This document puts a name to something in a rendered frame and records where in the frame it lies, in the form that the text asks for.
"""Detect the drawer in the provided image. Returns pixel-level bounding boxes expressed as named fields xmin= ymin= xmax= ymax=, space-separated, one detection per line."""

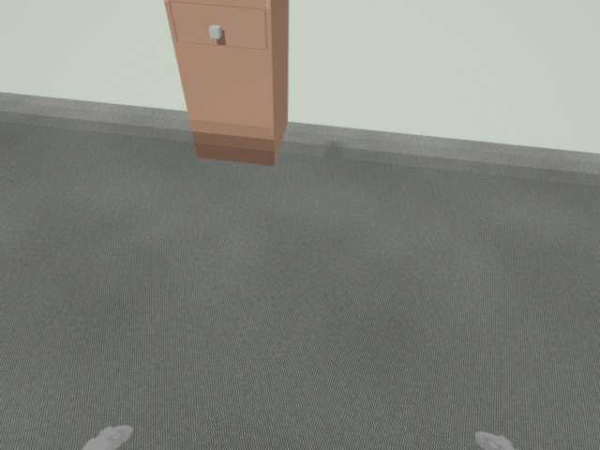
xmin=171 ymin=2 xmax=267 ymax=50

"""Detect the left robot hand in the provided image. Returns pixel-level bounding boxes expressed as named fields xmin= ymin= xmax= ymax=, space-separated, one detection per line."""
xmin=82 ymin=426 xmax=133 ymax=450

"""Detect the right robot hand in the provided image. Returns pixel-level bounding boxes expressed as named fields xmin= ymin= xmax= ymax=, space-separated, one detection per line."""
xmin=474 ymin=431 xmax=519 ymax=450

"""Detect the cabinet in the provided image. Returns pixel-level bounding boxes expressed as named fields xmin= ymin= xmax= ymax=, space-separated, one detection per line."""
xmin=164 ymin=0 xmax=289 ymax=166

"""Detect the handle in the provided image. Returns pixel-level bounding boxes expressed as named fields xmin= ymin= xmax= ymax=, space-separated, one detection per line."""
xmin=209 ymin=25 xmax=221 ymax=38

